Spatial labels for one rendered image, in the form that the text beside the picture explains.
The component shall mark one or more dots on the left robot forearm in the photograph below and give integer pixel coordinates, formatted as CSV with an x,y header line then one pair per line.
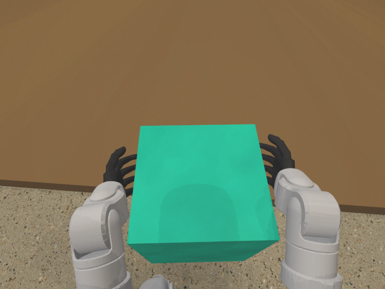
x,y
96,239

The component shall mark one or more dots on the left robot thigh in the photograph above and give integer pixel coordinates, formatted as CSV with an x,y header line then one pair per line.
x,y
157,283

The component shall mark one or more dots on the robot left hand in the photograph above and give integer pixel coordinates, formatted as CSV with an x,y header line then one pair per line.
x,y
114,171

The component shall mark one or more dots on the robot right hand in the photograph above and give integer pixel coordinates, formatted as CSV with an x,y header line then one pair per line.
x,y
282,159

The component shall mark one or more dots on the carton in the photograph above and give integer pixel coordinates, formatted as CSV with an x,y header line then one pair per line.
x,y
200,195

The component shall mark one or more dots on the right robot forearm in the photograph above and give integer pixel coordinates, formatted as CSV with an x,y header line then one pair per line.
x,y
313,221

